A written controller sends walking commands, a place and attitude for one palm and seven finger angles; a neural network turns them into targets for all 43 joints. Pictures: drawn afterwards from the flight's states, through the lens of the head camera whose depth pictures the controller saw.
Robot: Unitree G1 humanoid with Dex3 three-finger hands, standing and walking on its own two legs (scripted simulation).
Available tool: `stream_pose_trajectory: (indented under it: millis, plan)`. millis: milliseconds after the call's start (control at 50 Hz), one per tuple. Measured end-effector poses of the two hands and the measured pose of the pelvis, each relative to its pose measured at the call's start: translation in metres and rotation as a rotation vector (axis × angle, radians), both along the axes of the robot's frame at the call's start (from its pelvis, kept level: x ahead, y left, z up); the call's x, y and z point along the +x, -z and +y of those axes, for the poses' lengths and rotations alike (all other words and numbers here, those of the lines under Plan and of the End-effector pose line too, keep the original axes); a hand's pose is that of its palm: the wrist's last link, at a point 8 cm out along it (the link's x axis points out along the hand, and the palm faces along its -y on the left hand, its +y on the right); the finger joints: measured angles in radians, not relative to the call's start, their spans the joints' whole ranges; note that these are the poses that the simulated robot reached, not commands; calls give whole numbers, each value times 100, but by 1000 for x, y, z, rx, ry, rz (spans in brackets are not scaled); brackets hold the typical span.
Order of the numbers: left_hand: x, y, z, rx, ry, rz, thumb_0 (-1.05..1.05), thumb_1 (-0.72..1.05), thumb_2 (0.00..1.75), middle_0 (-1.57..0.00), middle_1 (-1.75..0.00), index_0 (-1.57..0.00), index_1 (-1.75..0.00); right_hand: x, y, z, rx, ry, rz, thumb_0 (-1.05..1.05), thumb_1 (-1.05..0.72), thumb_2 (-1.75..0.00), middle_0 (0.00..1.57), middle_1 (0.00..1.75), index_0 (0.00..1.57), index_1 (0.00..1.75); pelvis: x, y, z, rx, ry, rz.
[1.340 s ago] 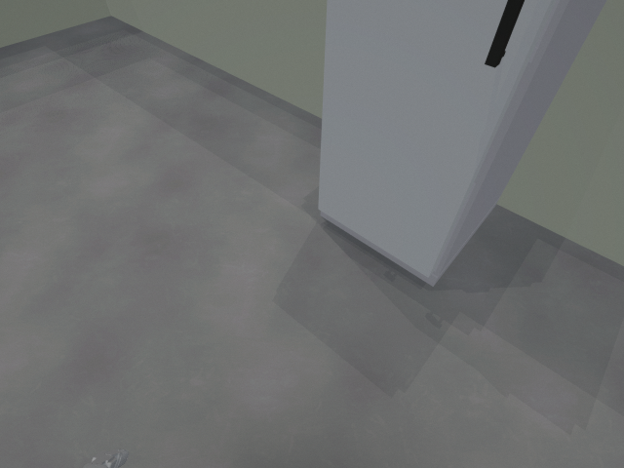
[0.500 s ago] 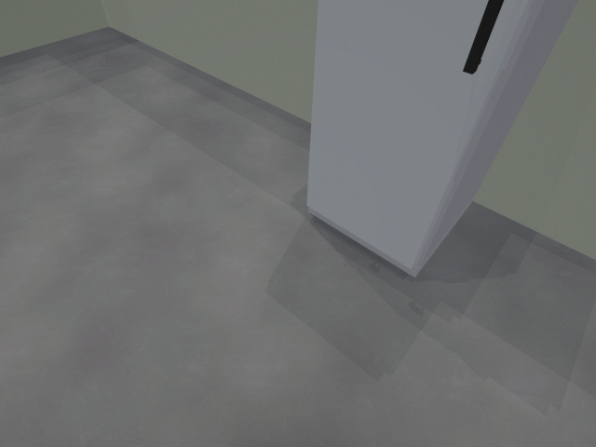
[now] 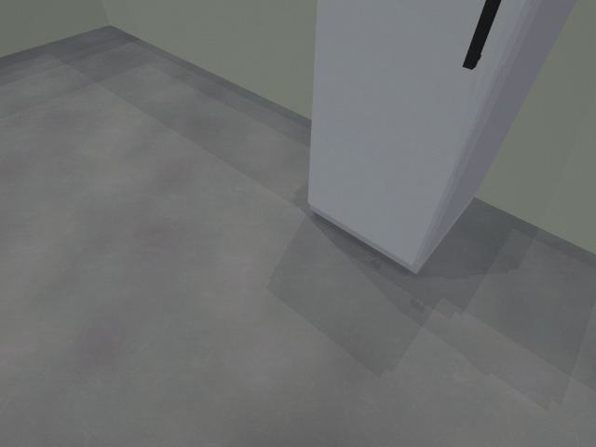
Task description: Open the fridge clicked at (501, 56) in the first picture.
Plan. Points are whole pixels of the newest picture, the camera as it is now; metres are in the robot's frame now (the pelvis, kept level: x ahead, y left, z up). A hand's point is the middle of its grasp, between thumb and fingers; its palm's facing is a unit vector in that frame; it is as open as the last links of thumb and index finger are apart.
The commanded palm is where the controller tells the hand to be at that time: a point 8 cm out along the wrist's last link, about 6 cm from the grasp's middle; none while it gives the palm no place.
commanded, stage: look at it before walking up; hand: right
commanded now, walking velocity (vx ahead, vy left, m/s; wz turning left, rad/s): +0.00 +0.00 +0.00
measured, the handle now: out of the picture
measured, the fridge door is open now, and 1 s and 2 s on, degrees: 0 0 0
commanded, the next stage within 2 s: walk to a spot facing it in 0.40 s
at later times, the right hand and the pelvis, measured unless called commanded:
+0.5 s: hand out of the picture +0.08 -0.25 -0.16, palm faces -0.04 +0.95 -0.33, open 7.3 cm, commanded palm none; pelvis +0.01 +0.00 +0.00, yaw +0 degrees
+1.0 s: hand out of the picture +0.03 -0.17 -0.17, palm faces -0.12 +0.97 -0.21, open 7.3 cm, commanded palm none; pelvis +0.02 +0.02 -0.01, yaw +11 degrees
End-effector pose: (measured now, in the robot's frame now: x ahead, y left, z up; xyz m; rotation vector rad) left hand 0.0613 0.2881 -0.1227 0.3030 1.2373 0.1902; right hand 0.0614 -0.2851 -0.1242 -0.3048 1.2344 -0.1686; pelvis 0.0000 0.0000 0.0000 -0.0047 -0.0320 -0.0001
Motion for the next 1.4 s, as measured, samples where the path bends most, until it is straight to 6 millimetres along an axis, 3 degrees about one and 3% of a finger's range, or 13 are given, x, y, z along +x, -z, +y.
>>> stream_pose_trajectory:
  millis: [620,780,900,1000,1080,1180,1260,1320,1400]
  plan:
    - [17,-2,-5,7,-5,-37,0,90,90,-21,-30,-20,-30,11,-1,-6,-10,-1,-5,0,-91,-90,20,30,20,30,6,1,-5,-1,-23,4]
    - [-9,18,-19,-54,-103,-62,0,91,90,-21,-30,-20,-30,6,17,20,30,-55,45,0,-91,-90,20,30,20,30,-3,14,2,-25,-113,3]
    - [-36,41,-13,-105,-164,-2,0,90,90,-21,-30,-20,-30,-5,25,52,67,-57,38,0,-91,-90,20,30,20,30,5,25,17,-1,-151,-2]
    - [-28,24,-10,-112,-200,-17,1,91,90,-21,-30,-20,-30,-28,16,69,104,-48,130,0,-91,-90,20,30,20,30,21,9,17,-2,-194,18]
    - [-8,11,-12,-100,-236,-68,1,91,90,-20,-30,-20,-30,-30,11,70,124,-64,207,0,-91,-90,21,30,20,30,38,2,13,-9,-234,34]
    - [33,2,-21,-79,-256,-119,1,91,90,-20,-30,-20,-30,-5,15,54,128,-80,245,1,-91,-90,21,30,21,30,68,2,0,0,-281,47]
    - [76,-2,-36,-51,-265,-183,1,91,90,-20,-30,-20,-30,36,28,31,125,-104,248,1,-91,-90,21,30,21,30,101,10,-17,11,-325,51]
    - [96,-1,-47,-18,-293,-246,0,91,90,-20,-30,-20,-30,83,43,14,119,-153,242,1,-91,-90,21,30,20,30,123,20,-29,16,-379,42]
    - [85,-8,-69,-21,-392,-229,0,91,90,-21,-30,-20,-30,173,39,10,114,-271,163,1,-91,-90,20,30,20,30,150,11,-33,24,-451,27]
